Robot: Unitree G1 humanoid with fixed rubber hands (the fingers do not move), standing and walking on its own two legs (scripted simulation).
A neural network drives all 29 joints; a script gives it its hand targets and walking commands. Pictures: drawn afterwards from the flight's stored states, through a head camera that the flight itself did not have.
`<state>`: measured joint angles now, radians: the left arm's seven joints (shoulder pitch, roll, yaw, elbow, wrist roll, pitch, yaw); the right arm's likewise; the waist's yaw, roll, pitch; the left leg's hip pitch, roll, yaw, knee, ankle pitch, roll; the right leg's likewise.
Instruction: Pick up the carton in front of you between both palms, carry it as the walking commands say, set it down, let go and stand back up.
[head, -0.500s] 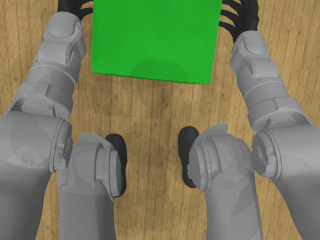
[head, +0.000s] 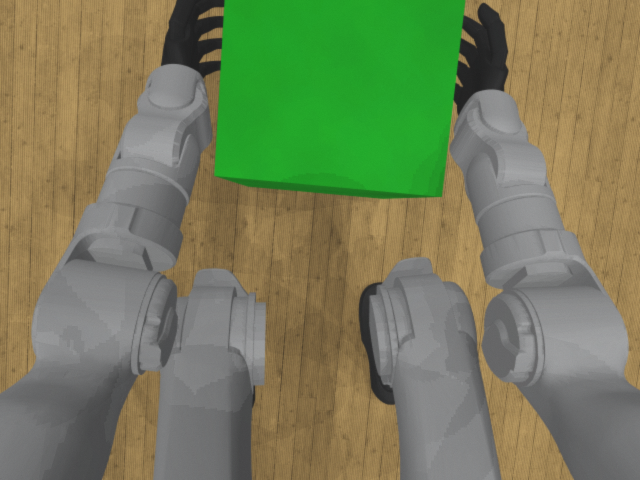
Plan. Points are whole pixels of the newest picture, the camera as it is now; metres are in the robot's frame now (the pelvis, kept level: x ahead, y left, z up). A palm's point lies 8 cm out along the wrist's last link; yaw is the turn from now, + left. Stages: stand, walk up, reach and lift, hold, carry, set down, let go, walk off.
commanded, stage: reach and lift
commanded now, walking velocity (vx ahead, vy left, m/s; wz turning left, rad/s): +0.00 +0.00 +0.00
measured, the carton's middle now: (328, 107) +0.51 -0.03 -0.20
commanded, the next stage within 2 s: none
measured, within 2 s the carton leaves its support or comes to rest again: neither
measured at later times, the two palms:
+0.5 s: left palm (75, 15) +0.49 +0.13 +0.06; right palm (629, 54) +0.47 -0.17 +0.06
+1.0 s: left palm out of the picture +0.44 +0.14 +0.22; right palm out of the picture +0.43 -0.16 +0.23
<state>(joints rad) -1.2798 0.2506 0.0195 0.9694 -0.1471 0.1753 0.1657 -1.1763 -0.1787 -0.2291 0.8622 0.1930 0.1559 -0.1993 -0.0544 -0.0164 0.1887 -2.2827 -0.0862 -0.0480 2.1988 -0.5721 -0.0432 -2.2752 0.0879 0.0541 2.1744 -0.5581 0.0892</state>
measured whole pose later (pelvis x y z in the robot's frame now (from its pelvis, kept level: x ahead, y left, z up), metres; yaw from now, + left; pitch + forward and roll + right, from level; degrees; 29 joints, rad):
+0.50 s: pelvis +0.00 +0.00 +0.12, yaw +1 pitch +41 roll +0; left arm -1.01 0.03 0.37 0.77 0.17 0.32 0.06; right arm -0.95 0.01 -0.47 0.67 -0.14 0.32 -0.08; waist -0.04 0.01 -0.15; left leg -1.98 -0.12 -0.08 1.77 -0.50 -0.06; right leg -1.98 0.11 0.09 1.76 -0.49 0.07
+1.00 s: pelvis +0.05 +0.00 +0.26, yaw +1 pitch +29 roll +0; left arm -0.62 -0.06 0.32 0.69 0.14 0.30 0.08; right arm -0.60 0.08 -0.38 0.64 -0.14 0.30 -0.07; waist -0.03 0.01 -0.23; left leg -1.34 -0.11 -0.11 1.32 -0.49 -0.03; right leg -1.34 0.10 0.11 1.31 -0.48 0.05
